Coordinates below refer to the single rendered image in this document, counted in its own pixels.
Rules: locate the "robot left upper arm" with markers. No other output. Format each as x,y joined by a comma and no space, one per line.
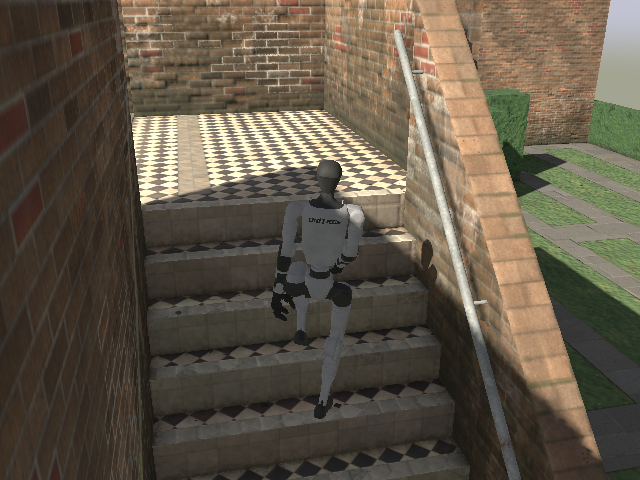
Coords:
293,210

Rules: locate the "right robot hand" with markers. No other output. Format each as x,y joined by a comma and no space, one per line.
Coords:
336,269

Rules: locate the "left robot hand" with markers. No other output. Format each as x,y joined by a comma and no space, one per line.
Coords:
277,305

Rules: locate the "robot right upper arm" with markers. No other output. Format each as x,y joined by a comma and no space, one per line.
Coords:
355,229

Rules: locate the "right robot forearm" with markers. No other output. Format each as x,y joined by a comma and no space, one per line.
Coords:
342,261

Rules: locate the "left robot shin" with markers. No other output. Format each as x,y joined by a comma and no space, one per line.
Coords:
301,304

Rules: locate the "humanoid robot head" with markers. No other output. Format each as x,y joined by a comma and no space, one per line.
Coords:
329,173

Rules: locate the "left robot forearm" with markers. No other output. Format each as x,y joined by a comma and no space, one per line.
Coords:
282,271

